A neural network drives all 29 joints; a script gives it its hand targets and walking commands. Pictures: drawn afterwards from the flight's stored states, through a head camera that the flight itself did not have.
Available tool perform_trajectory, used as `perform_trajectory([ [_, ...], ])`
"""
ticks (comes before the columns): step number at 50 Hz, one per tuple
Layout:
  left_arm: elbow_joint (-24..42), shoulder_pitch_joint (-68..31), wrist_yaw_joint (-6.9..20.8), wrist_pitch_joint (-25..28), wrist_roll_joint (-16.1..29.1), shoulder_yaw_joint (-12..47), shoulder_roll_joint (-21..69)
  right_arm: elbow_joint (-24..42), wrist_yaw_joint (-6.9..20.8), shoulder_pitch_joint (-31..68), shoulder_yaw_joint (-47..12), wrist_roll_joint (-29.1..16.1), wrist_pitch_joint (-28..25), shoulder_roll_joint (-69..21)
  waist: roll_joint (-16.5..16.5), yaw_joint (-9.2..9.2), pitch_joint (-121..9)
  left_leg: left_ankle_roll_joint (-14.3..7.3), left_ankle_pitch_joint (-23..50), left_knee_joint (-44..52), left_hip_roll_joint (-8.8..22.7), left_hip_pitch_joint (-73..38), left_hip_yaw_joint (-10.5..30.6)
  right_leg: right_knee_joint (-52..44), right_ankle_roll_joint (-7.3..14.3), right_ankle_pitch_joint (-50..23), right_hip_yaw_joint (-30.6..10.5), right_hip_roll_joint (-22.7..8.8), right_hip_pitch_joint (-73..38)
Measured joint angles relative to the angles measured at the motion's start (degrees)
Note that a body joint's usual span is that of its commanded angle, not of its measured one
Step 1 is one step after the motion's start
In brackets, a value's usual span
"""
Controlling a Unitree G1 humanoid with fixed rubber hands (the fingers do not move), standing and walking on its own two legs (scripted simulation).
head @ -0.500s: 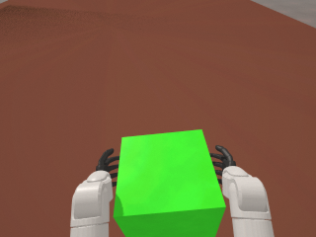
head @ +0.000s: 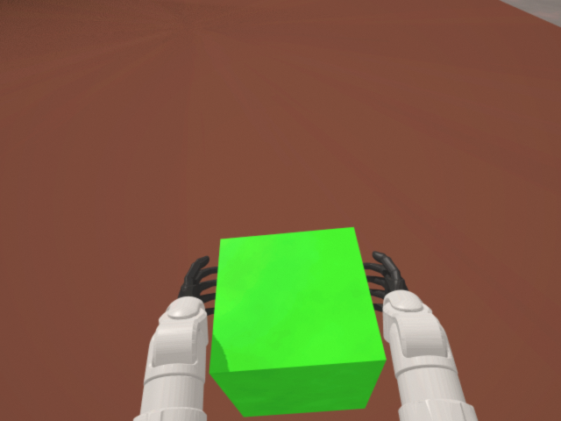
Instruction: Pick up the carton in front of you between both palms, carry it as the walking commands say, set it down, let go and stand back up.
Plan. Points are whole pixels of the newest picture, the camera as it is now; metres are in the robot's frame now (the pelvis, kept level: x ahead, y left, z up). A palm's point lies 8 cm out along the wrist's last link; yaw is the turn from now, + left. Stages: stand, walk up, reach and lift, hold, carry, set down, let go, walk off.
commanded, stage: carry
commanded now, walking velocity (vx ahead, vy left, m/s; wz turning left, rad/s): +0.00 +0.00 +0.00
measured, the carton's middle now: (295, 327) +0.30 +0.00 -0.05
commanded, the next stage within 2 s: none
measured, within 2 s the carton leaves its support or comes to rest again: neither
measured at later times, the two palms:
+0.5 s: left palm (185, 305) +0.29 +0.16 +0.04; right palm (390, 298) +0.29 -0.14 +0.04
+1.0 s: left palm (217, 222) +0.44 +0.12 +0.06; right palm (388, 215) +0.44 -0.18 +0.05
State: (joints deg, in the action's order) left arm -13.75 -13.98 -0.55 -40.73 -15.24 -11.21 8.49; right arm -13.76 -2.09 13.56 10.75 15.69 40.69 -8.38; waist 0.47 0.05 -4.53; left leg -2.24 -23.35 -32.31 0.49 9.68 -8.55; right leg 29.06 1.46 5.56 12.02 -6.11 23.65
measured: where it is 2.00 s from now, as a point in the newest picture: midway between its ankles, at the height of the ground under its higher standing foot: (291, 400)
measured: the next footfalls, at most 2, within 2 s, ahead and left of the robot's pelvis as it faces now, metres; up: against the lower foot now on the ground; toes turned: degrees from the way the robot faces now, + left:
left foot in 1.18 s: +0.42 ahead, +0.11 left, +0.00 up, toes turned +6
right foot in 1.50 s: +0.47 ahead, -0.12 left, +0.00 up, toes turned +12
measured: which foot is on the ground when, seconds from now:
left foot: down 0.00-0.76, up 0.78-1.00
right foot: down 0.00-1.00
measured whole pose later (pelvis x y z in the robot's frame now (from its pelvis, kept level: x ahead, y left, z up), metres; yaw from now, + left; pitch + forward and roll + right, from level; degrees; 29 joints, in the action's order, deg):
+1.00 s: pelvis +0.16 -0.03 +0.03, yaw +0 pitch +4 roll +1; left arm -3.6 -8.4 -2.4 -40.8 -10.8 -6.6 7.6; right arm -3.3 -3.2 8.3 7.2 12.0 41.1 -7.5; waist -0.1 1.1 -3.1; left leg 0.8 -13.9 -42.4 5.7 29.9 -6.0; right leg 13.5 1.6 11.3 11.4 -2.5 6.0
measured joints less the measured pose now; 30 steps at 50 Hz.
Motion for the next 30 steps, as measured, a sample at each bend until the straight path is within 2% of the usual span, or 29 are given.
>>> perform_trajectory([
  [4, 0.45, -0.41, -0.10, 1.56, 0.30, -0.32, 0.10, 0.43, -0.25, 0.48, 0.36, -0.53, -1.52, -0.11, 0.06, -0.14, 0.61, -0.06, -0.03, -0.17, 0.02, 0.33, 0.05, -0.13, -0.03, -0.14, 0.06, 0.01, 0.17],
  [10, 4.43, 1.49, -0.56, -0.31, 1.63, 1.42, -0.30, 4.15, -0.66, -1.21, -1.22, -2.01, 0.28, 0.23, 0.18, -0.13, 0.52, -0.10, -0.41, -0.53, 0.16, 0.49, 0.14, 0.05, -0.14, 0.12, 0.15, 0.09, 0.23],
  [25, 4.71, 2.48, -0.71, -1.58, 1.90, 2.06, -0.47, 4.33, -0.69, -2.14, -1.77, -2.10, 1.50, 0.39, 0.21, 0.05, 0.20, -0.38, -0.62, -0.06, -0.11, -0.50, 0.00, 0.04, -0.61, 0.36, -0.05, -0.09, -0.49],
  [30, 4.61, 4.35, -0.58, -1.74, 2.18, 2.36, -0.76, 3.96, -0.50, -3.52, -2.97, -1.91, 1.98, 0.59, 1.02, -0.33, -1.17, -0.57, 0.58, 5.49, -0.02, -4.59, -0.19, 5.19, -2.41, 10.56, -0.78, 0.41, -0.79],
])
